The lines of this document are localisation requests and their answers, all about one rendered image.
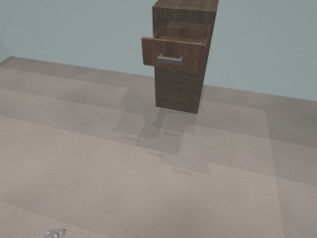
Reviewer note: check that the cabinet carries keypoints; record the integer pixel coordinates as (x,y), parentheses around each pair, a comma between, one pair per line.
(178,89)

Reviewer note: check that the handle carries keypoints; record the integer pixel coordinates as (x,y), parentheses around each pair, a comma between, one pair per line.
(169,60)

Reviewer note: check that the left robot hand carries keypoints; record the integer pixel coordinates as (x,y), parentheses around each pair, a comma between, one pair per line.
(55,233)

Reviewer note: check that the drawer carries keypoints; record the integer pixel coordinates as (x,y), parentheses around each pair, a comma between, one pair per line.
(190,44)

